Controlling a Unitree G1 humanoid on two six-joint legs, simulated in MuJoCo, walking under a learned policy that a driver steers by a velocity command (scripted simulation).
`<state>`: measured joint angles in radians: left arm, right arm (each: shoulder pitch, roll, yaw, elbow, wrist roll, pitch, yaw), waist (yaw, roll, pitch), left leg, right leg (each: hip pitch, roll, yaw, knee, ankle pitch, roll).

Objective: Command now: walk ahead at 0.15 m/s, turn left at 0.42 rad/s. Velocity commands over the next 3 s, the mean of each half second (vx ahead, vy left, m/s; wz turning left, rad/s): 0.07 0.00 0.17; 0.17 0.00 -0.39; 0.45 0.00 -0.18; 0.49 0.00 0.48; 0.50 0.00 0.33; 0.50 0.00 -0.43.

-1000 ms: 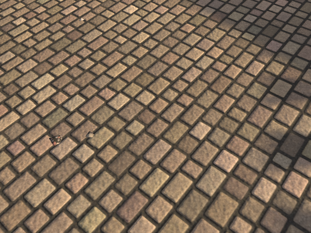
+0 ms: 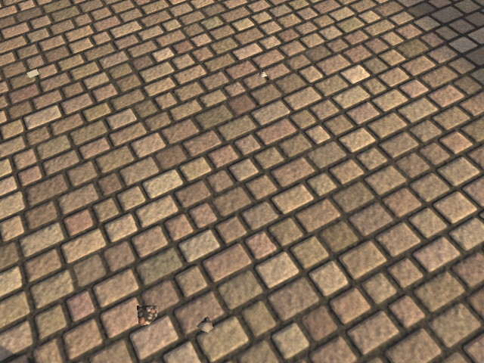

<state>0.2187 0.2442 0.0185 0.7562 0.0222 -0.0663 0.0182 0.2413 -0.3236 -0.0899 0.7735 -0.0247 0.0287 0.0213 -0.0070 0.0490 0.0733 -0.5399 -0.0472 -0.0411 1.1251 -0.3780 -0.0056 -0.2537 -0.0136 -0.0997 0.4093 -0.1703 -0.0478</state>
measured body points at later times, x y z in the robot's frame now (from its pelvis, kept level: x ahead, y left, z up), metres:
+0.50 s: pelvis +0.04 +0.02 +0.00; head +0.05 +0.03 +0.45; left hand +0.08 +0.28 -0.15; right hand +0.20 -0.20 -0.12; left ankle +0.07 +0.11 -0.74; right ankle +0.04 -0.11 -0.73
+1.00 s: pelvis +0.07 +0.01 +0.01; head +0.08 +0.02 +0.46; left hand +0.27 +0.24 -0.11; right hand +0.03 -0.27 -0.11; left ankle +0.04 +0.11 -0.74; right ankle +0.08 -0.13 -0.68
